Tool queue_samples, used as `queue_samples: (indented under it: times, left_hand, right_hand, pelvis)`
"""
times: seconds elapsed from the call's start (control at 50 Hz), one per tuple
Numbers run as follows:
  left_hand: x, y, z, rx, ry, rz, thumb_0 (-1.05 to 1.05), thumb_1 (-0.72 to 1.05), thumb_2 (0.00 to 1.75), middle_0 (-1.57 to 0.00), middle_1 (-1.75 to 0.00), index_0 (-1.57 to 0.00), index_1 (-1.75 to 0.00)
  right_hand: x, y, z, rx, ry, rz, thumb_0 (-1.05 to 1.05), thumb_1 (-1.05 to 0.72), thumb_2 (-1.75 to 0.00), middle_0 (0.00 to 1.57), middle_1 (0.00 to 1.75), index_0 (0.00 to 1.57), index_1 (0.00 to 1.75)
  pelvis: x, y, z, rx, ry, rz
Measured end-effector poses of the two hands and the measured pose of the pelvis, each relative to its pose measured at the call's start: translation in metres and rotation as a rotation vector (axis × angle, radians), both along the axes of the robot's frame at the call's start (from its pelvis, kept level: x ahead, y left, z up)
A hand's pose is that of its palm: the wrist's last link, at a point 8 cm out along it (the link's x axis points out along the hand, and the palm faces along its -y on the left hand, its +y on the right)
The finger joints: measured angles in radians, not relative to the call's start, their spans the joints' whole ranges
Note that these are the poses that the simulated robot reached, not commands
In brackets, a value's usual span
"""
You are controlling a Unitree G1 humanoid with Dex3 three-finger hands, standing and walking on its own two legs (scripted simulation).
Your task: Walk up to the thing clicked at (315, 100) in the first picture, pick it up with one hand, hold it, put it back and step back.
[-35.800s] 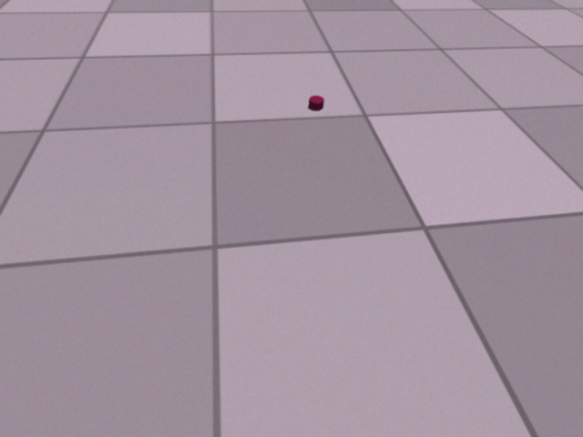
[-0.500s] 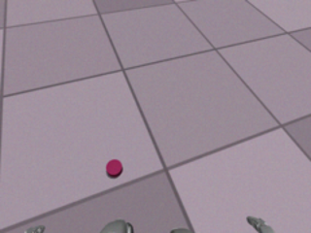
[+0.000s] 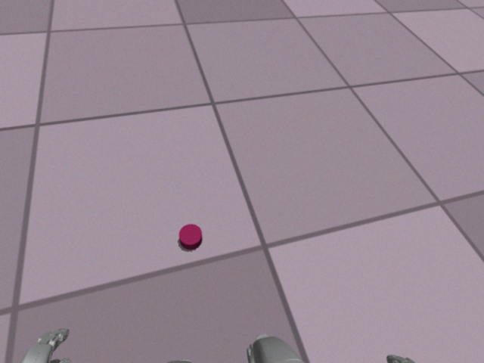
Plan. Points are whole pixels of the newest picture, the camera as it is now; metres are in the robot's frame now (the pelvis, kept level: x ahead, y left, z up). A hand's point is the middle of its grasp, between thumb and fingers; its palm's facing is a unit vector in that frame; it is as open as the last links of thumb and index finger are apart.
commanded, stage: step back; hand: left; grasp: from above
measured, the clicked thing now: (190, 236) +0.67 +0.15 -0.73
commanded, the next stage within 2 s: none
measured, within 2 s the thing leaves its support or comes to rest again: neither
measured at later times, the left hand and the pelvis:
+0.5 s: hand out of the picture -0.09 +0.24 -0.13, palm faces -0.04 -0.90 -0.44, open 7.4 cm; pelvis -0.17 -0.03 +0.00, yaw -3 degrees
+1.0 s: hand out of the picture -0.27 +0.23 -0.15, palm faces -0.05 -0.91 -0.40, open 7.4 cm; pelvis -0.36 -0.03 -0.01, yaw -3 degrees
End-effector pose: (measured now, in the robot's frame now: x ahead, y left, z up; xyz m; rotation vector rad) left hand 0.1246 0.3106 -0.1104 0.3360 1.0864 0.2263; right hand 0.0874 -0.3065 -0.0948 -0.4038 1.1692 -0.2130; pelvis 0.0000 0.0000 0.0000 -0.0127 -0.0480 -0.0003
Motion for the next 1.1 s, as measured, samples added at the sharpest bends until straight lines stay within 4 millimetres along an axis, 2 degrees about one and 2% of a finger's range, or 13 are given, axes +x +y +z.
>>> queue_samples:
  times: [0.12,0.22,0.32,0.38,0.42,0.48,0.58,0.66,0.78,0.88,0.96,1.04,1.1]
  left_hand:
    - [-0.054,0.000,-0.001,-0.004,0.057,-0.011,0.01,0.90,0.90,-0.20,-0.30,-0.20,-0.29]
    - [-0.103,-0.007,-0.006,0.010,0.113,-0.032,0.01,0.90,0.90,-0.20,-0.30,-0.20,-0.29]
    - [-0.157,-0.022,-0.005,0.033,0.135,-0.041,0.01,0.90,0.90,-0.20,-0.30,-0.20,-0.29]
    - [-0.192,-0.028,0.006,0.036,0.147,-0.025,0.01,0.90,0.90,-0.20,-0.30,-0.21,-0.29]
    - [-0.208,-0.030,0.013,0.046,0.151,-0.012,0.01,0.90,0.90,-0.20,-0.30,-0.21,-0.30]
    - [-0.218,-0.028,0.020,0.062,0.126,-0.008,0.01,0.90,0.90,-0.21,-0.30,-0.21,-0.30]
    - [-0.223,-0.019,0.020,0.074,0.017,-0.015,0.01,0.90,0.90,-0.21,-0.30,-0.21,-0.30]
    - [-0.233,-0.009,0.006,0.050,-0.043,-0.016,0.01,0.90,0.90,-0.20,-0.30,-0.21,-0.30]
    - [-0.273,-0.015,0.005,0.008,-0.015,0.000,0.01,0.90,0.90,-0.20,-0.30,-0.20,-0.29]
    - [-0.324,-0.022,0.002,0.002,0.034,-0.020,0.01,0.90,0.90,-0.20,-0.30,-0.20,-0.29]
    - [-0.371,-0.030,-0.004,0.026,0.080,-0.037,0.01,0.90,0.90,-0.20,-0.30,-0.20,-0.29]
    - [-0.424,-0.038,0.001,0.030,0.126,-0.017,0.01,0.90,0.90,-0.20,-0.30,-0.21,-0.30]
    - [-0.452,-0.037,0.008,0.040,0.139,0.007,0.01,0.90,0.90,-0.21,-0.30,-0.21,-0.30]
  right_hand:
    - [-0.019,0.002,0.012,-0.005,-0.081,-0.008,0.01,-0.90,-0.90,0.21,0.30,0.21,0.30]
    - [-0.047,-0.009,0.007,0.003,-0.134,-0.010,0.01,-0.90,-0.90,0.21,0.30,0.21,0.30]
    - [-0.090,-0.034,-0.013,0.021,-0.139,-0.045,0.01,-0.90,-0.90,0.21,0.30,0.21,0.30]
    - [-0.124,-0.040,-0.016,0.030,-0.089,-0.073,0.01,-0.90,-0.90,0.20,0.30,0.20,0.30]
    - [-0.148,-0.042,-0.017,0.035,-0.059,-0.081,0.01,-0.90,-0.90,0.20,0.30,0.20,0.30]
    - [-0.184,-0.043,-0.019,0.032,-0.005,-0.079,0.01,-0.91,-0.90,0.20,0.30,0.20,0.30]
    - [-0.234,-0.035,-0.024,0.014,0.089,-0.051,0.01,-0.91,-0.90,0.20,0.30,0.20,0.30]
    - [-0.263,-0.022,-0.026,0.001,0.096,-0.030,0.01,-0.91,-0.90,0.20,0.30,0.20,0.30]
    - [-0.292,-0.013,-0.007,0.008,0.036,-0.014,0.01,-0.90,-0.90,0.21,0.30,0.21,0.30]
    - [-0.300,-0.021,0.000,-0.003,-0.051,0.003,0.01,-0.90,-0.90,0.21,0.30,0.21,0.30]
    - [-0.313,-0.037,-0.008,0.008,-0.117,0.002,0.01,-0.90,-0.90,0.21,0.30,0.21,0.30]
    - [-0.345,-0.046,-0.013,0.023,-0.108,-0.034,0.01,-0.90,-0.90,0.20,0.30,0.20,0.30]
    - [-0.373,-0.047,-0.014,0.034,-0.074,-0.041,0.01,-0.90,-0.90,0.20,0.30,0.20,0.30]
  pelvis:
    - [-0.037,-0.002,0.005,-0.011,0.009,-0.041]
    - [-0.076,-0.010,-0.002,-0.003,0.005,-0.080]
    - [-0.119,-0.023,-0.013,-0.015,-0.001,-0.089]
    - [-0.137,-0.028,-0.007,0.026,-0.002,-0.087]
    - [-0.148,-0.028,-0.001,0.039,0.002,-0.077]
    - [-0.166,-0.027,0.001,0.043,0.011,-0.054]
    - [-0.201,-0.023,-0.003,0.032,0.016,0.001]
    - [-0.235,-0.015,-0.013,0.052,-0.004,0.024]
    - [-0.276,-0.015,-0.001,0.009,-0.002,0.010]
    - [-0.314,-0.021,0.000,-0.003,0.012,-0.029]
    - [-0.346,-0.031,-0.010,0.004,0.016,-0.067]
    - [-0.372,-0.037,-0.008,0.005,0.001,-0.068]
    - [-0.386,-0.037,-0.003,0.028,0.001,-0.056]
